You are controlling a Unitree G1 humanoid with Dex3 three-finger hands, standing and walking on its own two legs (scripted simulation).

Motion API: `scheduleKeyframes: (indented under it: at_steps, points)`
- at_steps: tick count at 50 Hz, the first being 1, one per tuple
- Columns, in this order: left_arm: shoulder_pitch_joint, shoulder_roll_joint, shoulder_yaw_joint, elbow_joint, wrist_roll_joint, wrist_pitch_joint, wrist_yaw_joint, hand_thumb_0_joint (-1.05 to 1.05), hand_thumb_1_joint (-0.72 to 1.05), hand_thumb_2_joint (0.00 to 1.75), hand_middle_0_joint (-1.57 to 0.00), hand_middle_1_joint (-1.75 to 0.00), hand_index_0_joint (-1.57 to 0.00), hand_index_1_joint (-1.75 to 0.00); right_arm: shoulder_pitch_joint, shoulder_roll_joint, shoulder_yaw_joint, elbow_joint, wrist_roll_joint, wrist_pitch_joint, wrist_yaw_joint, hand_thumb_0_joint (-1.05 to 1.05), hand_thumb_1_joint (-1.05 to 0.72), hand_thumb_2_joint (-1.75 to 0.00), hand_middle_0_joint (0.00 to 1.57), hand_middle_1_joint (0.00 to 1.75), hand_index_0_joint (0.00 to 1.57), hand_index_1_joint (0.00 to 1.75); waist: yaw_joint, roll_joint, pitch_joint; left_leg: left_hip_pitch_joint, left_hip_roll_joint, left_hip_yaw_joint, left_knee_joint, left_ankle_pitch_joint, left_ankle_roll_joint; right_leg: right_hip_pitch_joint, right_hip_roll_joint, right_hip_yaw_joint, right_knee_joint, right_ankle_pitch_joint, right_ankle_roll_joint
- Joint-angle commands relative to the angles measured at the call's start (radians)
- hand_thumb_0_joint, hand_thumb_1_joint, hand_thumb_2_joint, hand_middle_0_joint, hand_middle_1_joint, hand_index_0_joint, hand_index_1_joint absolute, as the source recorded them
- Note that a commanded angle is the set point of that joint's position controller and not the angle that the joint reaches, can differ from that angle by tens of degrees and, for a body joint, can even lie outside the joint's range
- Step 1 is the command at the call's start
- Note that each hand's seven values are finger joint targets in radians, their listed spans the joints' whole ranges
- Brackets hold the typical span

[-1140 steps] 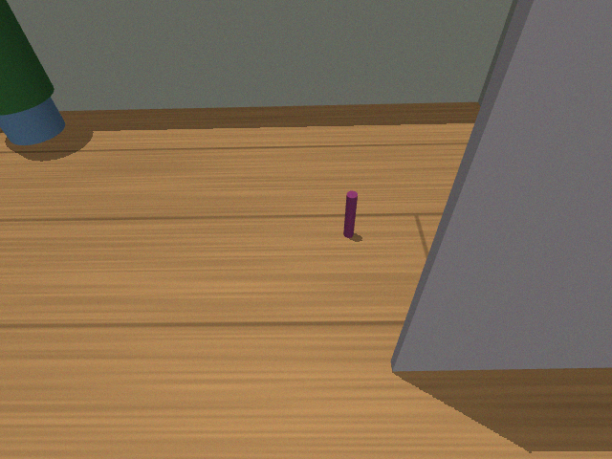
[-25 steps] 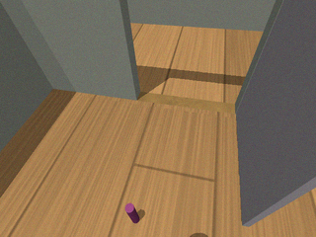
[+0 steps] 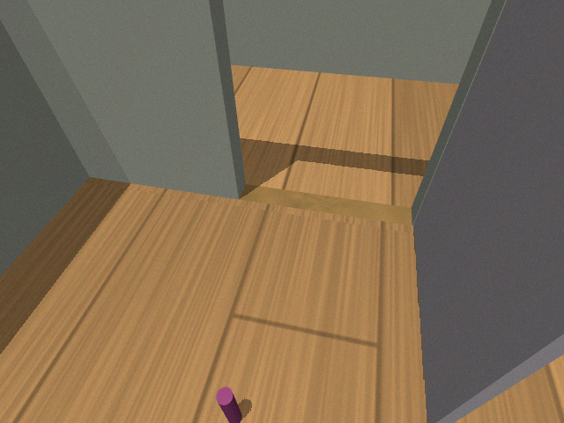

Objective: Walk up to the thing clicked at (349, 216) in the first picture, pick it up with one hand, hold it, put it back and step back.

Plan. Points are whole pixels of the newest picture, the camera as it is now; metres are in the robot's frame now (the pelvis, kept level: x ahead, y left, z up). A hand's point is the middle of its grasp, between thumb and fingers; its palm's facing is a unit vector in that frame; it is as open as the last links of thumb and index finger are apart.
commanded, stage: walk up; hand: left
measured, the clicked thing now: (230, 407) +0.31 +0.19 -0.65
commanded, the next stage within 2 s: none
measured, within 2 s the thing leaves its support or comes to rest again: neither
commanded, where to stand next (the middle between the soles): +0.00 +0.00 m, yaw +0 degrees
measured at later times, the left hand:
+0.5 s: hand out of the picture +0.07 +0.27 -0.15, palm faces +0.03 -0.93 -0.37, open 7.4 cm
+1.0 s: hand out of the picture -0.06 +0.30 -0.14, palm faces +0.07 -0.90 -0.42, open 7.4 cm
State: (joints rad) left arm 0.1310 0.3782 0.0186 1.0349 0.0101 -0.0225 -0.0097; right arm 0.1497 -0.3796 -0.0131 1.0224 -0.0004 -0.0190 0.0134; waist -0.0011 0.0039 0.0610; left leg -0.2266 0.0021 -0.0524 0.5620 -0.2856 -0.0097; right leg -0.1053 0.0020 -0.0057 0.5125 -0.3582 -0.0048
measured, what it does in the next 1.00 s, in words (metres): steps on the spot: left foot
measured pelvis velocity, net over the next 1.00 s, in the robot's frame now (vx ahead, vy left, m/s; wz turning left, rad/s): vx -0.09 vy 0.00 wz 0.09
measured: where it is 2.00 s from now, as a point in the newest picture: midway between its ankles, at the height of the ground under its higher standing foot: outside the picture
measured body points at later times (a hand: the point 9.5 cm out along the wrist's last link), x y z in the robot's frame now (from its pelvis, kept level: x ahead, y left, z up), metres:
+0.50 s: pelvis -0.01 +0.00 +0.00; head +0.03 +0.01 +0.45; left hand +0.07 +0.32 -0.13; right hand +0.10 -0.30 -0.12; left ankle +0.01 +0.13 -0.73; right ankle -0.05 -0.12 -0.71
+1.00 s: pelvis -0.09 +0.00 -0.01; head -0.08 +0.00 +0.44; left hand -0.06 +0.34 -0.12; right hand -0.03 -0.32 -0.13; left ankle -0.12 +0.11 -0.73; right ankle -0.04 -0.13 -0.71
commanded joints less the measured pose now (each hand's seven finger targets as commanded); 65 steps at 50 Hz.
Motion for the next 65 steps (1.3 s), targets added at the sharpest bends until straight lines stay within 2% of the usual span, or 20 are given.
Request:
scheduleKeyframes:
  at_steps: [1, 7, 15, 19, 20, 22, 25, 30, 32, 33, 37, 41, 44, 46, 48, 49, 52, 60, 63, 65]
  points:
    - [-0.062, 0.238, 0.054, -0.063, -0.007, -0.014, 0.020, 0.00, 0.90, 0.90, -0.20, -0.30, -0.20, -0.30, -0.035, -0.200, -0.048, -0.056, -0.006, -0.029, -0.017, 0.00, -0.90, -0.90, 0.20, 0.30, 0.20, 0.30, -0.004, -0.070, -0.074, 0.049, 0.050, -0.037, -0.036, 0.337, 0.070, -0.019, -0.135, 0.096, -0.075, 0.382, -0.084]
    - [-0.054, 0.181, 0.037, -0.050, -0.012, -0.005, 0.021, 0.00, 0.90, 0.90, -0.20, -0.30, -0.20, -0.30, -0.032, -0.265, -0.063, -0.047, -0.003, -0.030, -0.023, 0.00, -0.90, -0.90, 0.20, 0.30, 0.20, 0.30, 0.007, 0.110, -0.105, 0.146, 0.221, -0.271, -0.142, 0.404, 0.197, -0.120, -0.032, 0.015, 0.052, 0.073, -0.030]
    - [-0.046, 0.267, 0.058, -0.037, -0.005, -0.016, 0.023, 0.00, 0.90, 0.90, -0.20, -0.30, -0.20, -0.30, -0.102, -0.182, -0.043, -0.053, -0.004, -0.022, -0.020, 0.00, -0.90, -0.90, 0.20, 0.30, 0.20, 0.30, 0.013, -0.069, -0.044, -0.041, 0.010, 0.004, -0.001, 0.179, 0.043, 0.034, -0.218, 0.165, -0.107, 0.395, -0.143]
    - [-0.092, 0.209, 0.050, -0.056, -0.008, -0.005, 0.022, 0.00, 0.90, 0.90, -0.20, -0.30, -0.20, -0.30, 0.002, -0.237, -0.063, -0.020, -0.005, -0.032, -0.020, 0.00, -0.90, -0.90, 0.20, 0.30, 0.20, 0.30, -0.026, -0.024, -0.093, 0.213, 0.140, -0.169, -0.077, 0.464, 0.143, -0.146, -0.066, 0.004, 0.049, 0.289, -0.029]
    - [-0.106, 0.198, 0.048, -0.066, -0.026, 0.018, 0.031, 0.00, 0.90, 0.90, -0.20, -0.30, -0.20, -0.30, -0.075, -0.285, -0.066, -0.036, 0.011, -0.009, -0.029, 0.00, -0.90, -0.90, 0.20, 0.30, 0.20, 0.30, -0.002, 0.040, -0.010, 0.109, 0.207, -0.199, -0.029, 0.934, 0.180, -0.163, -0.061, 0.030, 0.130, 0.433, 0.000]
    - [-0.080, 0.187, 0.049, -0.088, -0.038, 0.035, 0.041, 0.00, 0.90, 0.90, -0.20, -0.30, -0.20, -0.30, -0.038, -0.288, -0.076, -0.049, 0.017, 0.004, -0.041, 0.00, -0.90, -0.90, 0.20, 0.30, 0.20, 0.30, -0.016, 0.094, -0.114, 0.133, 0.248, -0.221, -0.041, 1.127, 0.234, -0.132, -0.005, 0.026, 0.288, 0.304, -0.007]
    - [-0.044, 0.167, 0.054, -0.106, -0.036, 0.062, 0.036, 0.00, 0.90, 0.90, -0.20, -0.30, -0.20, -0.30, -0.075, -0.275, -0.086, -0.089, 0.001, 0.017, -0.054, 0.00, -0.90, -0.90, 0.20, 0.30, 0.20, 0.30, -0.008, 0.167, -0.158, 0.113, 0.295, -0.231, -0.088, 0.898, 0.252, -0.191, 0.010, 0.093, 0.437, -0.248, -0.034]
    - [0.082, 0.161, 0.075, -0.059, -0.020, 0.034, 0.044, 0.00, 0.90, 0.90, -0.20, -0.30, -0.20, -0.30, -0.188, -0.228, -0.076, -0.148, -0.006, 0.069, -0.035, 0.00, -0.90, -0.90, 0.20, 0.30, 0.20, 0.30, 0.061, 0.129, -0.157, 0.037, 0.130, -0.112, 0.097, 0.566, 0.136, -0.072, -0.003, -0.021, -0.047, 0.176, -0.004]
    - [0.069, 0.312, 0.112, -0.091, 0.009, 0.016, 0.059, 0.00, 0.90, 0.90, -0.20, -0.30, -0.20, -0.30, -0.150, -0.145, -0.059, -0.173, 0.014, 0.086, -0.026, 0.00, -0.90, -0.90, 0.20, 0.30, 0.20, 0.30, 0.053, -0.159, -0.103, -0.241, -0.091, -0.085, 0.341, 0.022, 0.033, 0.006, -0.304, 0.349, -0.142, 0.605, -0.086]
    - [0.013, 0.386, 0.118, -0.130, 0.006, 0.014, 0.059, 0.00, 0.90, 0.90, -0.20, -0.30, -0.20, -0.30, -0.119, -0.160, -0.068, -0.184, -0.002, 0.105, -0.037, 0.00, -0.90, -0.90, 0.20, 0.30, 0.20, 0.30, 0.047, -0.204, -0.094, -0.219, -0.121, -0.141, 0.578, -0.363, 0.021, -0.154, -0.487, 0.499, -0.177, 0.685, -0.267]
    - [-0.096, 0.273, 0.117, -0.187, 0.022, 0.002, 0.071, 0.00, 0.90, 0.90, -0.20, -0.30, -0.20, -0.30, 0.020, -0.227, -0.112, -0.147, -0.004, 0.095, -0.017, 0.00, -0.90, -0.90, 0.20, 0.30, 0.20, 0.30, -0.032, -0.078, -0.084, -0.220, -0.080, -0.167, 0.776, -0.168, -0.007, -0.153, -0.279, 0.228, -0.118, 0.290, -0.207]
    - [0.050, 0.281, 0.137, -0.202, 0.059, -0.020, 0.016, 0.00, 0.90, 0.90, -0.20, -0.30, -0.20, -0.30, 0.014, -0.239, -0.120, -0.169, -0.025, 0.046, 0.036, 0.00, -0.90, -0.90, 0.20, 0.30, 0.20, 0.30, 0.059, -0.282, -0.107, -0.262, -0.061, 0.030, 0.346, -0.269, -0.005, 0.040, -0.237, 0.294, -0.237, -0.428, -0.192]
    - [0.093, 0.317, 0.141, -0.206, 0.046, -0.004, 0.003, 0.00, 0.90, 0.90, -0.20, -0.30, -0.20, -0.30, 0.031, -0.205, -0.115, -0.174, -0.034, 0.026, 0.039, 0.00, -0.90, -0.90, 0.20, 0.30, 0.20, 0.30, 0.038, -0.248, -0.016, -0.070, -0.017, 0.077, 0.011, -0.302, 0.042, -0.104, -0.251, 0.250, -0.228, -0.290, -0.185]
    - [0.050, 0.268, 0.114, -0.232, 0.036, 0.011, -0.001, 0.00, 0.90, 0.90, -0.20, -0.30, -0.20, -0.30, 0.233, -0.191, -0.134, -0.100, -0.048, 0.005, 0.024, 0.00, -0.90, -0.90, 0.20, 0.30, 0.20, 0.30, -0.093, -0.054, -0.044, 0.281, -0.044, 0.113, -0.296, -0.057, 0.061, -0.308, -0.140, 0.092, 0.034, -0.289, -0.110]
    - [-0.008, 0.165, 0.090, -0.290, 0.009, 0.007, 0.010, 0.00, 0.90, 0.90, -0.20, -0.30, -0.20, -0.30, 0.206, -0.360, -0.160, -0.162, -0.078, -0.012, 0.012, 0.00, -0.90, -0.90, 0.20, 0.30, 0.20, 0.30, -0.097, 0.189, 0.098, 0.281, 0.344, -0.591, -0.426, -0.601, 0.197, -0.822, 0.057, 0.071, 0.491, -0.235, -0.017]
    - [-0.064, 0.245, 0.099, -0.284, 0.014, -0.008, 0.013, 0.00, 0.90, 0.90, -0.20, -0.30, -0.20, -0.30, 0.197, -0.376, -0.161, -0.166, -0.044, -0.018, 0.017, 0.00, -0.90, -0.90, 0.20, 0.30, 0.20, 0.30, -0.123, 0.092, 0.171, 0.101, 0.416, -0.613, -0.476, -0.640, 0.275, -0.717, -0.038, 0.188, 0.474, -0.159, -0.027]
    - [0.130, 0.252, 0.103, -0.198, 0.002, -0.016, -0.020, 0.00, 0.90, 0.90, -0.20, -0.30, -0.20, -0.30, 0.063, -0.288, -0.125, -0.205, -0.030, -0.055, 0.002, 0.00, -0.90, -0.90, 0.20, 0.30, 0.20, 0.30, -0.005, 0.090, 0.112, 0.117, 0.269, -0.295, -0.408, -0.355, 0.210, -0.565, -0.039, 0.178, 0.483, 0.044, -0.016]
    - [0.109, 0.183, 0.080, -0.171, -0.015, -0.014, 0.010, 0.00, 0.90, 0.90, -0.20, -0.30, -0.20, -0.30, 0.059, -0.217, -0.093, -0.216, -0.011, 0.004, -0.011, 0.00, -0.90, -0.90, 0.20, 0.30, 0.20, 0.30, 0.005, 0.190, 0.051, -0.020, 0.168, 0.023, -0.090, 0.469, 0.159, -0.159, -0.008, -0.018, 0.110, 0.172, 0.005]
    - [0.168, 0.242, 0.097, -0.147, -0.002, -0.027, 0.036, 0.00, 0.90, 0.90, -0.20, -0.30, -0.20, -0.30, 0.114, -0.171, -0.075, -0.211, 0.018, 0.037, -0.019, 0.00, -0.90, -0.90, 0.20, 0.30, 0.20, 0.30, 0.039, -0.038, -0.055, -0.090, 0.057, 0.067, 0.244, 0.266, 0.084, 0.054, -0.037, 0.047, -0.077, 0.526, -0.023]
    - [0.131, 0.324, 0.102, -0.189, -0.004, -0.031, 0.043, 0.00, 0.90, 0.90, -0.20, -0.30, -0.20, -0.30, 0.204, -0.166, -0.075, -0.200, 0.015, 0.066, -0.037, 0.00, -0.90, -0.90, 0.20, 0.30, 0.20, 0.30, 0.010, -0.180, -0.142, -0.102, -0.023, -0.060, 0.545, -0.358, 0.046, -0.064, -0.412, 0.554, -0.147, 0.605, -0.257]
